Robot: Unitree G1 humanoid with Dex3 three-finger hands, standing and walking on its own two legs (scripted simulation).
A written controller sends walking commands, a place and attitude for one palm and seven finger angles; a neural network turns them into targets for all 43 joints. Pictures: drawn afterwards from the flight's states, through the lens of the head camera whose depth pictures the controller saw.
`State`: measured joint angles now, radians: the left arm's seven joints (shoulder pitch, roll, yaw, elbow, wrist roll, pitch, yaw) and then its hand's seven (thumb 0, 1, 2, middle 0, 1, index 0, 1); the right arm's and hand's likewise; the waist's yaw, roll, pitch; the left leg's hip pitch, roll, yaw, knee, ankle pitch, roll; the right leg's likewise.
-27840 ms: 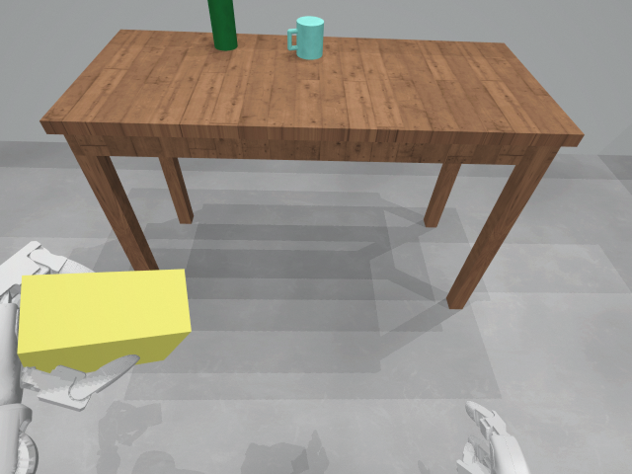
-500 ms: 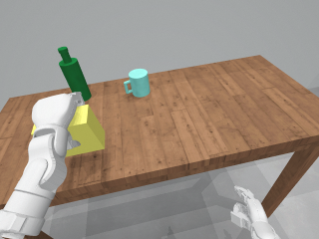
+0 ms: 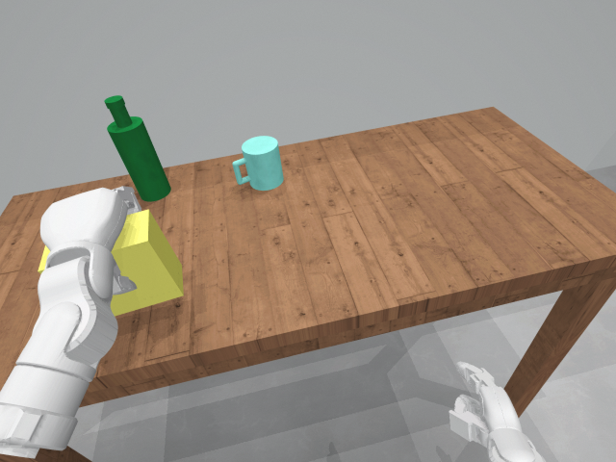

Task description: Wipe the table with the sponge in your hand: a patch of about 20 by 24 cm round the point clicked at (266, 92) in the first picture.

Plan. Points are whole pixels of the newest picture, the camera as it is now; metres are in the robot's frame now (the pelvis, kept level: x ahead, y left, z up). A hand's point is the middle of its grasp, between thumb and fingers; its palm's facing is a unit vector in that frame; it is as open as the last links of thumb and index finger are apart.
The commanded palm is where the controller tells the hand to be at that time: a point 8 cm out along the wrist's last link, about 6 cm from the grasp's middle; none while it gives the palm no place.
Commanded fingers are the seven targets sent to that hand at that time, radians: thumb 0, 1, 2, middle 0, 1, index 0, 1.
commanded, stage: move the sponge above the wiping area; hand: left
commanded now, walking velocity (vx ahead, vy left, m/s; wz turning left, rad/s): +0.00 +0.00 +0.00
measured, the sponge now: (126, 276) +0.30 +0.31 +0.11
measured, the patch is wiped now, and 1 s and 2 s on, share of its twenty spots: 0.10 0.10 0.15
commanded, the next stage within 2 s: lower the sponge onto the table in 0.88 s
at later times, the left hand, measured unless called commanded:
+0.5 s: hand (127, 269) +0.28 +0.29 +0.13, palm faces +0.06 -0.11 -0.99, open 10.1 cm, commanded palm +0.25 +0.27 +0.22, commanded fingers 0.00 0.10 1.30 -1.20 -1.60 -1.20 -1.60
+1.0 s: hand (159, 281) +0.29 +0.25 +0.11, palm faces -0.04 -0.10 -0.99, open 10.1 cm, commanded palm +0.26 +0.26 +0.22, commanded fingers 0.00 0.10 1.30 -1.20 -1.60 -1.20 -1.60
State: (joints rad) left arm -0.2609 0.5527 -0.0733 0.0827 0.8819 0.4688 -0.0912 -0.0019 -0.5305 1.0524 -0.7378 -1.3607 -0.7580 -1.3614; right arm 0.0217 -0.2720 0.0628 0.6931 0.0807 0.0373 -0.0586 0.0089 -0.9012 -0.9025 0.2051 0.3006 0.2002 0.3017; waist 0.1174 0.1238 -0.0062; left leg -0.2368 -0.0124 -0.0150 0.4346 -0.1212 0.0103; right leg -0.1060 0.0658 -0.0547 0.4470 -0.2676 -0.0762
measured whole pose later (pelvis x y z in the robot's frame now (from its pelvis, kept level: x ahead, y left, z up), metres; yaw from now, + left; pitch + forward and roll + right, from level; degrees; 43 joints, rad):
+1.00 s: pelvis +0.00 +0.01 +0.00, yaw +0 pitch -5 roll +0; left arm -0.18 0.46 -0.22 0.00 0.91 0.46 -0.16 0.00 -0.53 1.05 -0.74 -1.37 -0.76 -1.37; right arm 0.03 -0.27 0.07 0.66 0.08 0.04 -0.05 0.01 -0.90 -0.90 0.21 0.30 0.20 0.30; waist 0.11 0.13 0.00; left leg -0.25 -0.03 -0.01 0.44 -0.12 0.03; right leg -0.12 0.05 -0.05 0.48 -0.28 -0.06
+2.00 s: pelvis +0.01 +0.01 +0.00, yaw -1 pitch -4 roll +0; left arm -0.08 0.48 -0.12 -0.03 0.90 0.33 -0.05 0.00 -0.53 1.05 -0.74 -1.37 -0.76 -1.37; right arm 0.05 -0.26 0.05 0.68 0.06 0.04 -0.05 0.01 -0.90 -0.90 0.20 0.30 0.20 0.30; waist 0.12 0.11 -0.01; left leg -0.24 -0.02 0.00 0.46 -0.15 0.02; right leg -0.11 0.06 -0.04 0.47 -0.29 -0.07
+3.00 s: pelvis +0.01 +0.00 -0.01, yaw +0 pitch +1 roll -1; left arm -0.49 0.52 -0.08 0.54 0.96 0.25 -0.07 0.00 -0.56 1.07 -0.76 -1.35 -0.78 -1.35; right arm 0.16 -0.29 0.02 0.71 0.09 0.09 -0.07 0.01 -0.90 -0.90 0.21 0.30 0.20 0.30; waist 0.04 0.09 -0.05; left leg -0.38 -0.01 -0.03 0.53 -0.17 0.02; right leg -0.23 0.07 -0.06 0.52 -0.30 -0.08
